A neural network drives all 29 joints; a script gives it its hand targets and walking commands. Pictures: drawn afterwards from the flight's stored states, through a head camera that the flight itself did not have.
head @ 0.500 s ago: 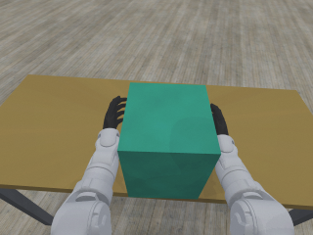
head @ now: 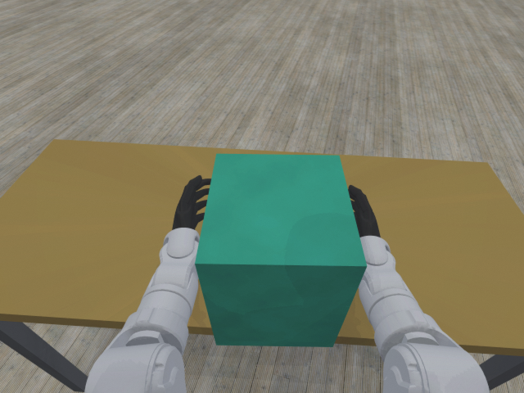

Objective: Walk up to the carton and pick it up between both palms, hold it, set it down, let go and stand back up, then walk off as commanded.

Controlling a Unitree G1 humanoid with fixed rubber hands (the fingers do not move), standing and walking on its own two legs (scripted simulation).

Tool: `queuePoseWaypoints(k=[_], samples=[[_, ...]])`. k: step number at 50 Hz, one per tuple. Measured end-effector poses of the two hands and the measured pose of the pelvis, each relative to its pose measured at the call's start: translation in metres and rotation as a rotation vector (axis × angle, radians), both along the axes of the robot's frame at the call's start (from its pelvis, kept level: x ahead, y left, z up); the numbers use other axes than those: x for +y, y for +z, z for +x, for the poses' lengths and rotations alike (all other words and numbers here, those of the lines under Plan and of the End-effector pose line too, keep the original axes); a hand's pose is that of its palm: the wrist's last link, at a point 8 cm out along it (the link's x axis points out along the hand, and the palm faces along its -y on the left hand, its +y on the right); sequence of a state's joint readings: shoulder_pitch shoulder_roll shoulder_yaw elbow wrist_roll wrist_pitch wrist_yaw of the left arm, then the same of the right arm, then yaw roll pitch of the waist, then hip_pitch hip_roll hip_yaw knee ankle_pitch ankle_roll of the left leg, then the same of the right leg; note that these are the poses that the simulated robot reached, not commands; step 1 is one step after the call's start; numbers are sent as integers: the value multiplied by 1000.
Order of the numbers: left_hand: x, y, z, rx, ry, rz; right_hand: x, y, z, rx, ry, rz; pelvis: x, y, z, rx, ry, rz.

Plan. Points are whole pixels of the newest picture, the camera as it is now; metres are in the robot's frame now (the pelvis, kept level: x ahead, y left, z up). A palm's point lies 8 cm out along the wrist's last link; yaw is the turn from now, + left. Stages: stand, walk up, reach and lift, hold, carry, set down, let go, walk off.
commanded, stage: reach and lift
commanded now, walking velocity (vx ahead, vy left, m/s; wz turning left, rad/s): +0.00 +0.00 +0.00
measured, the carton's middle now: (276, 252) +0.37 +0.00 +0.03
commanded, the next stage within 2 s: none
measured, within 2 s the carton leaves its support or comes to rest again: leaves its support in 0.04 s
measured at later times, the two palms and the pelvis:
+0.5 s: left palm (175, 200) +0.39 +0.15 +0.13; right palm (366, 214) +0.38 -0.14 +0.11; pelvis +0.00 +0.00 +0.00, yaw +0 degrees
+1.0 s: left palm (159, 191) +0.36 +0.16 +0.17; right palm (366, 209) +0.37 -0.13 +0.14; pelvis -0.01 +0.00 +0.00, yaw +0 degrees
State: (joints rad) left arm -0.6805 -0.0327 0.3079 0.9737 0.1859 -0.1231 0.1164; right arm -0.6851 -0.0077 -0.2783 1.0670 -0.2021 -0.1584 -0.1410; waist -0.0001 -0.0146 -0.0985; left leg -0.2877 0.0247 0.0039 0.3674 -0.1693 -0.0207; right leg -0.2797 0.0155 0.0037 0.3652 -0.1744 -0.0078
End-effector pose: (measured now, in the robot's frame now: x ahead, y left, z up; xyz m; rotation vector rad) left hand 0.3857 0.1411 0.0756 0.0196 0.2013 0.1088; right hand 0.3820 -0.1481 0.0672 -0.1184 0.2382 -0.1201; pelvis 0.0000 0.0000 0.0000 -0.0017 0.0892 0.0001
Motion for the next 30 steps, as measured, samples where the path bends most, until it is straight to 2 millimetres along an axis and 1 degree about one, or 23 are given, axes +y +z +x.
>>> queuePoseWaypoints(k=[9,18,30], samples=[[1,13,3,-39,4,0,1,13,4,-41,-10,30,0,1,2,-5,0,0],[5,39,5,-78,5,0,4,34,6,-80,-22,90,0,2,3,-49,1,-1],[12,65,-6,-77,4,-8,12,53,-4,-82,-18,124,1,2,-4,-125,1,-1]])
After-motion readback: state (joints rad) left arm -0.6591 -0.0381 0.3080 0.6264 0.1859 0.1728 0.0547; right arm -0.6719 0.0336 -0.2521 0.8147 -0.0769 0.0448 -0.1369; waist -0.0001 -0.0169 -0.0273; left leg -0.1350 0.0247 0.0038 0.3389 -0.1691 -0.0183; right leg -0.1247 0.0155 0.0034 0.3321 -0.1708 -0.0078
